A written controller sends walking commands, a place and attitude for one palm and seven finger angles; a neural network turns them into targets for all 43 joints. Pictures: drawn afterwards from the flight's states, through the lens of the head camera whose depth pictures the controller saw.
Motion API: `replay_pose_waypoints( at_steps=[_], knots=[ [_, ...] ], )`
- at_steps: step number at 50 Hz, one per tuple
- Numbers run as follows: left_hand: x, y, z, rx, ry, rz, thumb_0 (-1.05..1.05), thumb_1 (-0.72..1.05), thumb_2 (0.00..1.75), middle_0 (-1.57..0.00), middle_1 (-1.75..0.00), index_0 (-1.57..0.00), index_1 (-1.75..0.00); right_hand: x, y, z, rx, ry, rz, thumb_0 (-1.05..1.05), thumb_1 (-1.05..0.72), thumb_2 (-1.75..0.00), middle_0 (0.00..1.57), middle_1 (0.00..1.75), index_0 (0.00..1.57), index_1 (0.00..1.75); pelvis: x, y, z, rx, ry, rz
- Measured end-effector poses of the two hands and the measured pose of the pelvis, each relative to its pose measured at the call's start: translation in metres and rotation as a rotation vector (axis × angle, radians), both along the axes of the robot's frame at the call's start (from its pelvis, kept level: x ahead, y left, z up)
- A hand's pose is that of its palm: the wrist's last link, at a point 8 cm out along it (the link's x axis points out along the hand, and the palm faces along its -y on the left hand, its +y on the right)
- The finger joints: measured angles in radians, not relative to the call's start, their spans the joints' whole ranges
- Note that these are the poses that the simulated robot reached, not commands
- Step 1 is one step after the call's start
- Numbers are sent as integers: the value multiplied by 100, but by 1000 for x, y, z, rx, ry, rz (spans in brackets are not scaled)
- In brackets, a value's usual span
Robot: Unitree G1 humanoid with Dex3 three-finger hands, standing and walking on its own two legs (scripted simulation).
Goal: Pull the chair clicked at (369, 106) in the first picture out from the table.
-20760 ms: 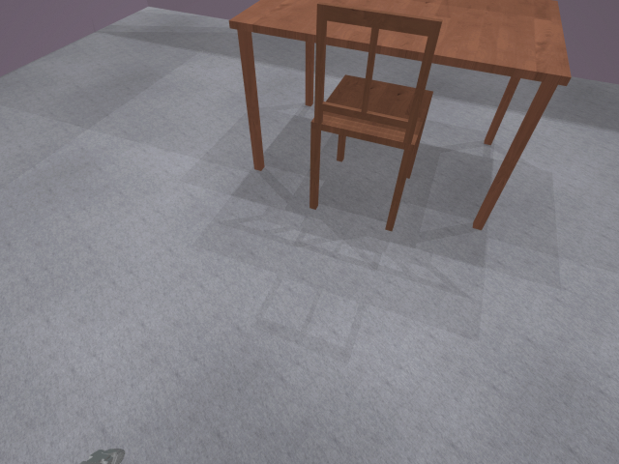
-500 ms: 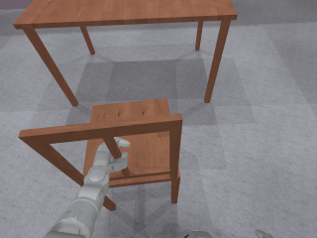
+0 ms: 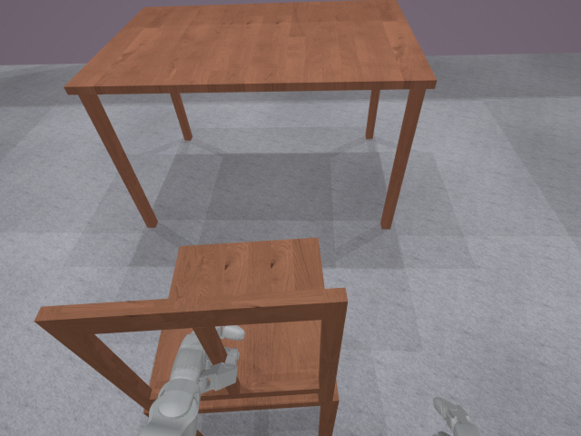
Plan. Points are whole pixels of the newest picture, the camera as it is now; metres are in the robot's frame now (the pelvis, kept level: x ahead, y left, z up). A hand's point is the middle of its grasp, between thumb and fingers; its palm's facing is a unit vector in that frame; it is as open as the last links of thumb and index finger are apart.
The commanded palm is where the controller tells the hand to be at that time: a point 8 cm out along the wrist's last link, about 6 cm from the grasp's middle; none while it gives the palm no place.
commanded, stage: stop walking, hand still on the chair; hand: left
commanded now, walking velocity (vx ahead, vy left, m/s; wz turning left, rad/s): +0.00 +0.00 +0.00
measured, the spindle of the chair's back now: (220, 361) +0.25 +0.13 -0.09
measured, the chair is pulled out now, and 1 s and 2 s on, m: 0.72 0.72 0.72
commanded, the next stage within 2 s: open the thumb and straighten the fingers in 0.14 s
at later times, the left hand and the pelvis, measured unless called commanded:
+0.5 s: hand (229, 363) +0.24 +0.11 -0.06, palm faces -0.03 -0.99 -0.13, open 8.2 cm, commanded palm +0.22 +0.17 -0.04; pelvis +0.01 +0.00 -0.02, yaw +1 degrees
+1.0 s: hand (217, 372) +0.23 +0.13 -0.06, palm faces -0.01 -0.99 -0.15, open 17.1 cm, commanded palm +0.21 +0.18 -0.04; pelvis +0.03 +0.01 -0.04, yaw +4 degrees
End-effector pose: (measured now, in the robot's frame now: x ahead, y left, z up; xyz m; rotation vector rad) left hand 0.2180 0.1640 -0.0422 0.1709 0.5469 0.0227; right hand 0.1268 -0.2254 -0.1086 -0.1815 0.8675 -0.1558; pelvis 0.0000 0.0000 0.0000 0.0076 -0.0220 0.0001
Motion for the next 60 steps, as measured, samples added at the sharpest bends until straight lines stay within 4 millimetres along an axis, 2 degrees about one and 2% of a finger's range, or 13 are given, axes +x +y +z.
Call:
replay_pose_waypoints(
  at_steps=[9, 18, 22, 28, 32, 36, 48, 55, 60],
  knots=[
    [0, 0, 0, -3, 1, -1, 4, 69, 84, -30, -127, -50, -144, 7, -19, 7, -52, 3, -21, 1, -90, -90, 20, 30, 21, 30, 4, -1, 1, 1, 3, 8],
    [1, 1, 0, -50, -19, 10, 4, 64, 80, -32, -131, -50, -144, 15, -21, 12, -4, -60, -35, 1, -90, -90, 20, 30, 21, 30, 5, -5, -5, 2, 53, 20],
    [3, 2, 3, -43, -40, -16, 3, 45, 70, -36, -134, -50, -144, 24, -21, 12, 3, -120, -17, 1, -90, -90, 20, 30, 21, 30, 6, -4, -12, 0, 86, 21],
    [6, 4, 3, -30, -27, -11, 2, -4, 45, -39, -131, -47, -138, 39, -15, 6, 7, -171, 14, 1, -90, -90, 20, 30, 21, 30, 9, 0, -22, -1, 124, 28],
    [5, 7, 3, -26, -18, 5, 1, -28, 33, -38, -119, -42, -122, 49, -9, 1, 13, -190, 32, 1, -90, -90, 20, 30, 21, 30, 13, 2, -27, -1, 145, 34],
    [1, 8, 2, -29, -9, 11, 0, -42, 26, -32, -98, -34, -100, 56, -3, -3, 15, -204, 51, 2, -90, -90, 20, 30, 21, 30, 17, 3, -33, -4, 161, 42],
    [-9, 19, -3, -19, 8, 24, 0, -53, 21, -8, -24, -8, -24, 68, 3, -9, -12, -213, 75, 2, -90, -90, 20, 30, 21, 30, 26, 6, -43, -17, 193, 62],
    [-7, 17, -2, -28, 5, 10, -1, -53, 21, -2, -6, -2, -6, 69, 4, -11, -27, -209, 69, 2, -90, -90, 20, 30, 21, 30, 29, 10, -46, -22, 206, 65],
    [-19, 20, -3, -27, 28, 26, -1, -53, 21, -1, -2, -1, -2, 70, 7, -9, -23, -210, 51, 2, -90, -90, 20, 30, 21, 30, 31, 12, -48, -21, 213, 59]
  ],
)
